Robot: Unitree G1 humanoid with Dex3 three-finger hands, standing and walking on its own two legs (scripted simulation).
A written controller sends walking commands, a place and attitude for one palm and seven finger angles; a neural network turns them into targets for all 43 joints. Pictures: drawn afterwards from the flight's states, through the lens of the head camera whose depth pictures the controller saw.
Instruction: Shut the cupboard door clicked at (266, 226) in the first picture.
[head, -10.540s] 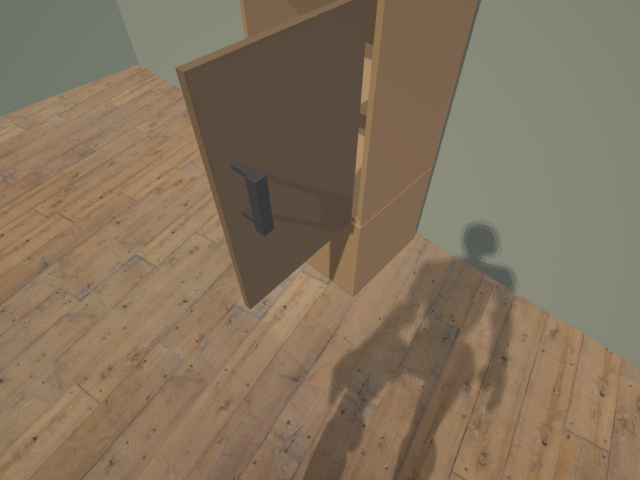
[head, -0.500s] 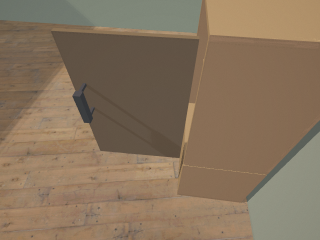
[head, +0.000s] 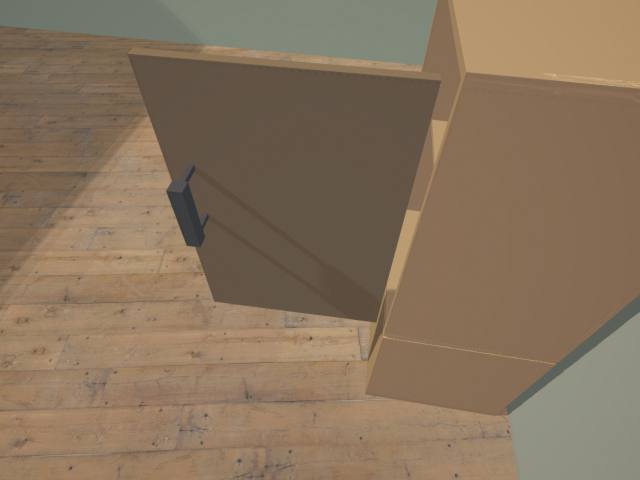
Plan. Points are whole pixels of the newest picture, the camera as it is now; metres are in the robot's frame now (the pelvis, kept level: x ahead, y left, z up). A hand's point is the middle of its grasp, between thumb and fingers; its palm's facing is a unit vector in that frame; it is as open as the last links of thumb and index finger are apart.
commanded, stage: shuffle to correct the standing spot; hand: left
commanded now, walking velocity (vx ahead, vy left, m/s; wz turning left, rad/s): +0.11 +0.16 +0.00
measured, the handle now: (192, 206) +0.51 +0.26 +0.02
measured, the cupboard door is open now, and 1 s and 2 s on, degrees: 91 91 91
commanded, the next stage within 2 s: come to a stop and stand still in 0.32 s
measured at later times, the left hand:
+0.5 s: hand out of the picture +0.06 +0.24 -0.16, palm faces +0.03 -0.97 -0.23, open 7.4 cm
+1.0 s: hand out of the picture +0.11 +0.25 -0.16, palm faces -0.03 -0.97 -0.26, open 7.3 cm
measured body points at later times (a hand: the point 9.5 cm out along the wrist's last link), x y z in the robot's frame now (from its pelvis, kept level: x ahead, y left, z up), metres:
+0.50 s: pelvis +0.06 +0.05 +0.01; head +0.09 +0.05 +0.45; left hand +0.06 +0.29 -0.15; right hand +0.12 -0.18 -0.15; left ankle +0.11 +0.21 -0.71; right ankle +0.02 -0.08 -0.73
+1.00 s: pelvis +0.07 +0.07 +0.00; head +0.07 +0.05 +0.45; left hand +0.12 +0.30 -0.14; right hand +0.12 -0.17 -0.15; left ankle +0.08 +0.18 -0.73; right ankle +0.06 -0.01 -0.73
